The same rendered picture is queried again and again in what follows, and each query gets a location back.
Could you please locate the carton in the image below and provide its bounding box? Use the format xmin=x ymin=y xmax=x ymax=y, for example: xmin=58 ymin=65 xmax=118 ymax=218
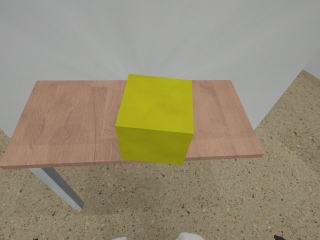
xmin=115 ymin=74 xmax=194 ymax=165

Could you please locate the table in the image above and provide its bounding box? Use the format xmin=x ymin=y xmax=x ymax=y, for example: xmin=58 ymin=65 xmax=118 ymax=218
xmin=0 ymin=80 xmax=264 ymax=211

